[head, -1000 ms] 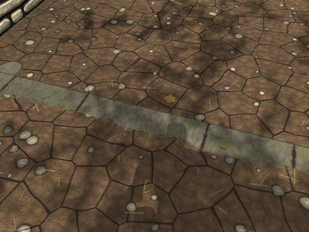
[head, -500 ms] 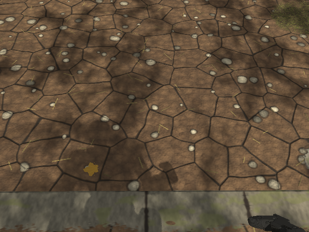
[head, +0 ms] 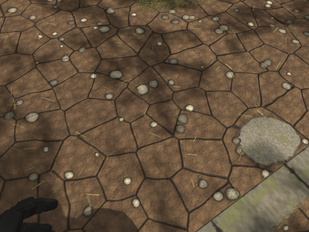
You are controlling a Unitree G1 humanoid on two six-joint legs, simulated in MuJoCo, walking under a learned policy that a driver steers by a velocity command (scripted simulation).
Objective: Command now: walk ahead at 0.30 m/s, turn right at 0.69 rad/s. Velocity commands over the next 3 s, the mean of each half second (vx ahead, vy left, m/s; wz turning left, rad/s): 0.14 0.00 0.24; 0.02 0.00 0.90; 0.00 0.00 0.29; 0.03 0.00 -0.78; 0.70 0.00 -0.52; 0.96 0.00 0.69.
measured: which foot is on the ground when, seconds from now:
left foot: down 0.00-0.10, up 0.12-0.50, down 0.52-1.00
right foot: up 0.00-0.08, down 0.10-0.52, up 0.54-1.00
